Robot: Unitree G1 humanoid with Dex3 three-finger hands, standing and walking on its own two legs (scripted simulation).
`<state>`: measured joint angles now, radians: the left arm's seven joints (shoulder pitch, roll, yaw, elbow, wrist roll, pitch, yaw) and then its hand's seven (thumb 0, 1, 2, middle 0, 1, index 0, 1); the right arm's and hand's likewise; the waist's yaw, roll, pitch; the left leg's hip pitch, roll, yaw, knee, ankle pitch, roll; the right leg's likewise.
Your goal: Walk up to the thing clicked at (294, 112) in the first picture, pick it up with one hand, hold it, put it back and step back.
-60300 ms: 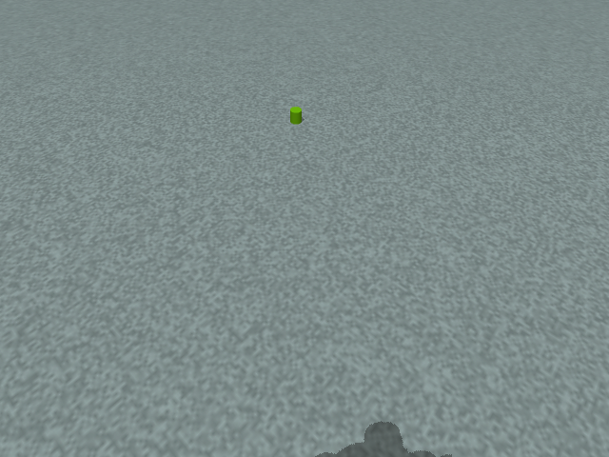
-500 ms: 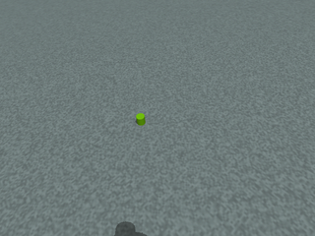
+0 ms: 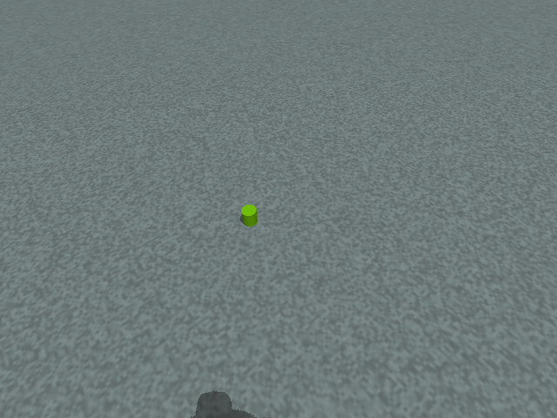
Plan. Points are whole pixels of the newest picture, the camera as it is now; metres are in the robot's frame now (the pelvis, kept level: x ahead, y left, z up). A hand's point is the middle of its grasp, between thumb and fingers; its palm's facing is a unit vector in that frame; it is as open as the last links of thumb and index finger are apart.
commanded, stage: step back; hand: left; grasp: from above
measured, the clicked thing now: (249, 215) +1.09 +0.17 -0.73
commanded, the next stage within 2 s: stand in 0.36 s
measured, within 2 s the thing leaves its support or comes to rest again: neither
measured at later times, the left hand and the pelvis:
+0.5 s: hand out of the picture +0.12 +0.29 -0.14, palm faces +0.01 -0.94 -0.34, open 7.4 cm; pelvis +0.03 +0.03 +0.01, yaw +0 degrees
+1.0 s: hand out of the picture +0.10 +0.27 -0.14, palm faces -0.03 -0.94 -0.34, open 7.4 cm; pelvis +0.02 +0.02 +0.02, yaw +0 degrees
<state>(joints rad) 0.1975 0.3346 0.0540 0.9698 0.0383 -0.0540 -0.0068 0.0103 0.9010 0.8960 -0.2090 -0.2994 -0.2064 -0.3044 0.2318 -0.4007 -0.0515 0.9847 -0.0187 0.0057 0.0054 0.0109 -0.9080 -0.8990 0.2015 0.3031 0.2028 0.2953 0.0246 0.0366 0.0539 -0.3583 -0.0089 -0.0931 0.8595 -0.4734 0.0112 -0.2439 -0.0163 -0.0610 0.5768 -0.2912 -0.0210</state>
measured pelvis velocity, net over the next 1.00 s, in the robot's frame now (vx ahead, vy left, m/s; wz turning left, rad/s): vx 0.02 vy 0.02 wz -0.01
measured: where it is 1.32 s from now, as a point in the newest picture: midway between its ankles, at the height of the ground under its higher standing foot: outside the picture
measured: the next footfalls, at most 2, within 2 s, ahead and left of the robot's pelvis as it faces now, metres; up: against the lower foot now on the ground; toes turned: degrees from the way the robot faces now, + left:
left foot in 0.10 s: +0.08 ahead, +0.15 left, +0.00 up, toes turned +0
